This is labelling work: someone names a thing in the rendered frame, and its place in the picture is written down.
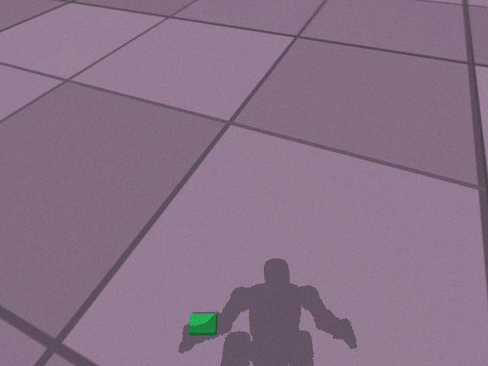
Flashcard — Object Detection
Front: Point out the small box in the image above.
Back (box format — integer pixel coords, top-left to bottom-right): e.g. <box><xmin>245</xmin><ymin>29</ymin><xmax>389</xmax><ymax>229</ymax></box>
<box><xmin>188</xmin><ymin>313</ymin><xmax>217</xmax><ymax>336</ymax></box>

